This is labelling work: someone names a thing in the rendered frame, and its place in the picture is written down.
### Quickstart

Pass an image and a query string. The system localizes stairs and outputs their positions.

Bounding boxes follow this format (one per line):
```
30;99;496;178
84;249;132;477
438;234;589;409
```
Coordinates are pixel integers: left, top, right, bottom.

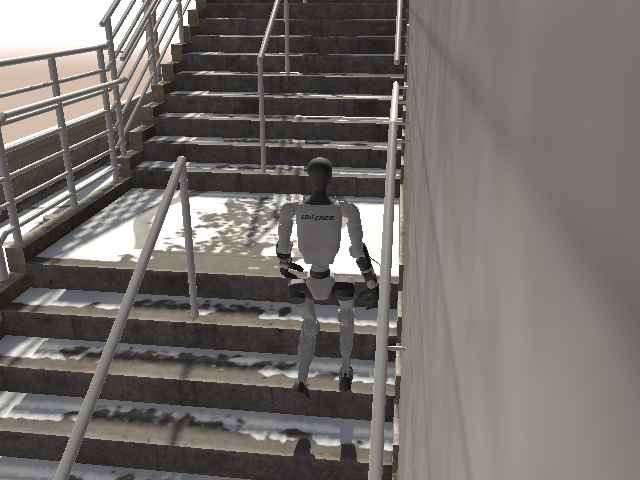
0;264;398;480
131;0;407;198

